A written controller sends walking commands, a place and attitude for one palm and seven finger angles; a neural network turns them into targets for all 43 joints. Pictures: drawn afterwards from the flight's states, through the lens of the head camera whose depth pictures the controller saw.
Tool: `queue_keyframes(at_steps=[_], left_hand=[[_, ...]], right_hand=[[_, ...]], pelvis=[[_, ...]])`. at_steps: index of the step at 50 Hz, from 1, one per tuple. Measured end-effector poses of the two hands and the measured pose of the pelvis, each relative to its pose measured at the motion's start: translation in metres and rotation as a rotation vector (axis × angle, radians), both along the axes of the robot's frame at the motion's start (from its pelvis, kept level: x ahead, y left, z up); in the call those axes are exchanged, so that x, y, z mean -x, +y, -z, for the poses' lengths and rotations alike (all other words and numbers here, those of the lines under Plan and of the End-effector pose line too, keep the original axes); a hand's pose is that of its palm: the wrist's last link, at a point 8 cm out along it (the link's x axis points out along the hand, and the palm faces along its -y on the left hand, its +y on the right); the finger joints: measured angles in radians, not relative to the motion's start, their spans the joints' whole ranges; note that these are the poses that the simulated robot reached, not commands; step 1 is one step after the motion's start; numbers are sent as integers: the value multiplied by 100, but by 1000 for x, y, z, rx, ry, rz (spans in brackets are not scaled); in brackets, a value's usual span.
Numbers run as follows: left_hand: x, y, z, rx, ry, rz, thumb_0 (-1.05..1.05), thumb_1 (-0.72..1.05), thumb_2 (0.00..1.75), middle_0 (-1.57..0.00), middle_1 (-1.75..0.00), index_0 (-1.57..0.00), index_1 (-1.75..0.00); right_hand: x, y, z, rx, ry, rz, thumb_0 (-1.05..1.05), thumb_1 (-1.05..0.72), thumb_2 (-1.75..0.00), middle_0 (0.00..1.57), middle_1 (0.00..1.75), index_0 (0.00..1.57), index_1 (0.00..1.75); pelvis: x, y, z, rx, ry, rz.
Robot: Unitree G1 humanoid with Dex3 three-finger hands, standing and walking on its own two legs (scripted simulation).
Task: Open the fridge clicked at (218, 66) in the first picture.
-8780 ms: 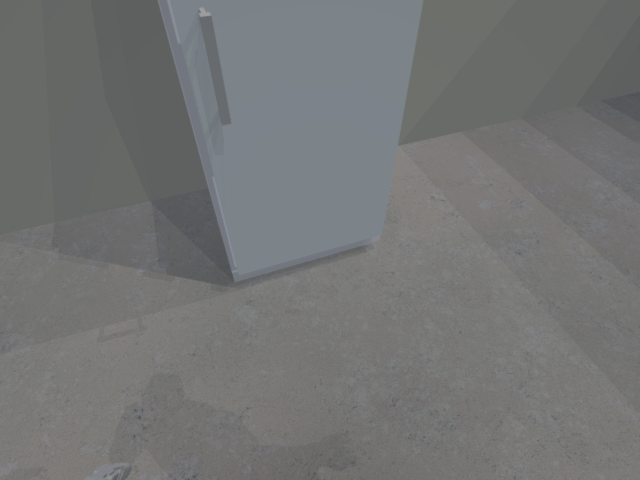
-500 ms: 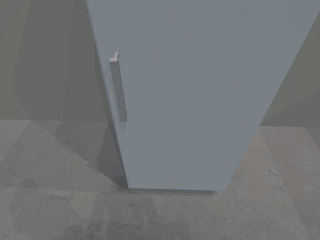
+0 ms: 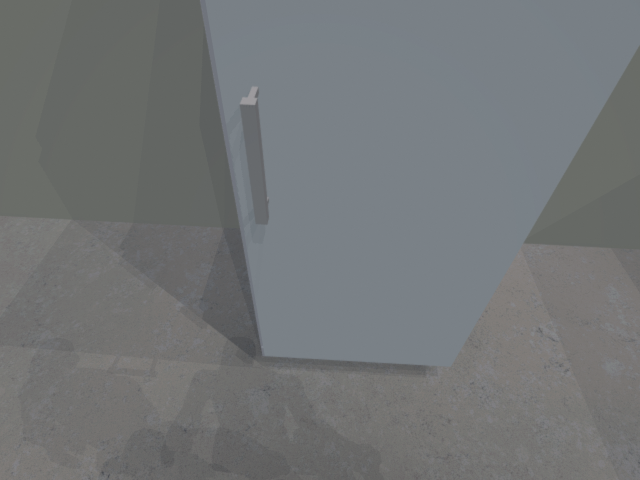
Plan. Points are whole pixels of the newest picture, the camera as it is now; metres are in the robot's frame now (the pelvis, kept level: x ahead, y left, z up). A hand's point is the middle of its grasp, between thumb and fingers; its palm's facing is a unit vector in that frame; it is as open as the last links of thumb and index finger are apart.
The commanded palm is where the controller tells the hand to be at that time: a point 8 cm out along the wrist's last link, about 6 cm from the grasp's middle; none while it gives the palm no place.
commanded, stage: look again from close up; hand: left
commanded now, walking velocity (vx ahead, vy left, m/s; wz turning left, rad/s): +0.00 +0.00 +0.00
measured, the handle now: (258, 161) +0.59 +0.14 +0.09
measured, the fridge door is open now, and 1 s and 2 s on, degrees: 0 0 0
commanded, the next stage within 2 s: none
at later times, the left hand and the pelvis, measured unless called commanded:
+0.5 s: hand out of the picture +0.06 +0.21 -0.16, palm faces -0.01 -0.96 -0.26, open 7.4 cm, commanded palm none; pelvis +0.02 +0.00 +0.00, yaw +0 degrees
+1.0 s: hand out of the picture +0.07 +0.21 -0.16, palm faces -0.01 -0.96 -0.30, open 7.4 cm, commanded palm none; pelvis +0.02 -0.01 +0.01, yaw +0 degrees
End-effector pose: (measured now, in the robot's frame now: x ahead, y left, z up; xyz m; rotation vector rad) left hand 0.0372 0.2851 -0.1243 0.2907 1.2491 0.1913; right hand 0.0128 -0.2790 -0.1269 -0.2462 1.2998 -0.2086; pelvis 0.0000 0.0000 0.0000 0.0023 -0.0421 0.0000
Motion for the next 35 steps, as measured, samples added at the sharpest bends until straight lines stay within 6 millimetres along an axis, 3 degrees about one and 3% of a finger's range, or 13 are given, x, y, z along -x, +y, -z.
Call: queue_keyframes(at_steps=[7, 15, 26, 35], left_hand=[[8, -6, 4, 22, 46, -12, 1, 90, 90, -20, -30, -21, -30], [3, -20, 8, 49, 59, -18, 1, 90, 90, -20, -30, -21, -30], [-18, -29, 6, 57, 20, -11, 1, 90, 90, -21, -30, -21, -30], [-28, -27, 1, 40, -2, -10, 1, 90, 90, -21, -30, -21, -30]], right_hand=[[1, 15, 4, -28, 33, 7, 0, -90, -89, 20, 30, 20, 30], [-24, 23, 5, -45, 3, -2, 0, -90, -89, 20, 30, 20, 30], [-61, 19, 2, -43, -67, -21, 0, -90, -89, 20, 30, 20, 29], [-66, 11, 0, -35, -65, -28, 0, -90, -89, 20, 30, 20, 29]], pelvis=[[-5, 4, -1, -1, 4, -2], [-13, 4, -2, 0, 5, -1], [-20, 0, -4, 0, -1, 1], [-24, -4, -5, 0, -3, -2]])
